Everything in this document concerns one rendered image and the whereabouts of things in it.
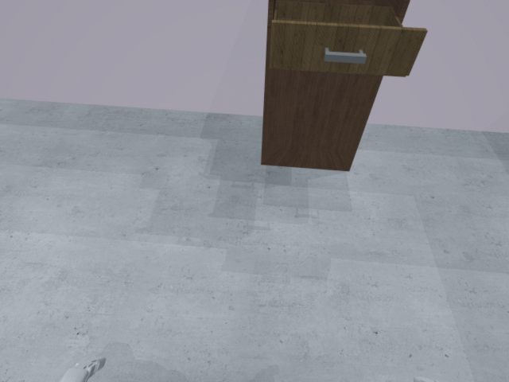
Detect left robot hand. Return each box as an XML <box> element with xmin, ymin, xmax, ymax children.
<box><xmin>59</xmin><ymin>356</ymin><xmax>106</xmax><ymax>382</ymax></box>

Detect drawer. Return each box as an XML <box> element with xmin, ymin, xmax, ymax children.
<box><xmin>269</xmin><ymin>1</ymin><xmax>428</xmax><ymax>77</ymax></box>

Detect cabinet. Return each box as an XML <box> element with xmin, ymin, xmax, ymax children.
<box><xmin>261</xmin><ymin>0</ymin><xmax>410</xmax><ymax>171</ymax></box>

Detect handle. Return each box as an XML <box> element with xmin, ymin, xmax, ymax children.
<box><xmin>324</xmin><ymin>48</ymin><xmax>367</xmax><ymax>64</ymax></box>

